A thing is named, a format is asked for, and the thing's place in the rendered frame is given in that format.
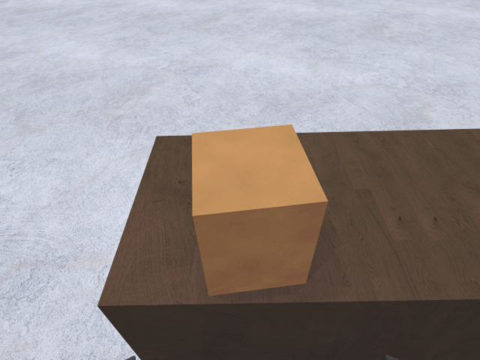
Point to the carton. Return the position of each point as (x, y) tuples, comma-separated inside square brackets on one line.
[(257, 208)]

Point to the pedestal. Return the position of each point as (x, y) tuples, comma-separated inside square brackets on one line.
[(395, 271)]

